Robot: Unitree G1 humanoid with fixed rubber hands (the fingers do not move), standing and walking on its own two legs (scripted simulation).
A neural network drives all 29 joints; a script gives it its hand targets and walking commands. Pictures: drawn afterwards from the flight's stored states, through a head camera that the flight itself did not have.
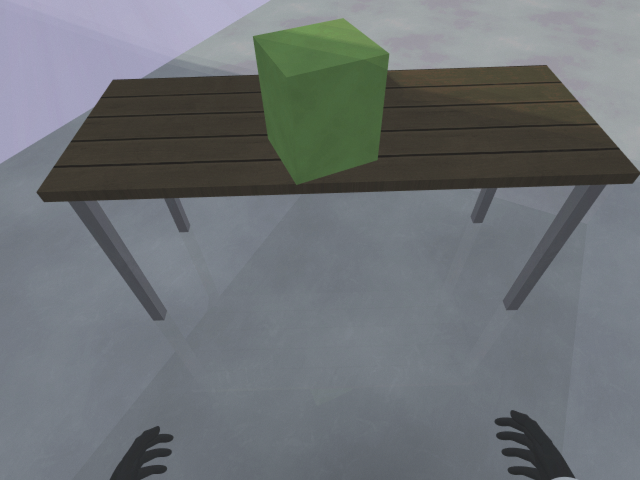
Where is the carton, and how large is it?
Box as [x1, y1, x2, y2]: [253, 18, 388, 184]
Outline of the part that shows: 343,18 253,36 268,138 296,184 377,159 388,53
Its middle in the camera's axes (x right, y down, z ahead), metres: +0.00 -0.32 +0.86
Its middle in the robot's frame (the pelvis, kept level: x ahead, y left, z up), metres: +0.86 +0.02 +0.02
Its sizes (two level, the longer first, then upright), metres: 0.210 0.200 0.250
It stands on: a table, 0.65 m high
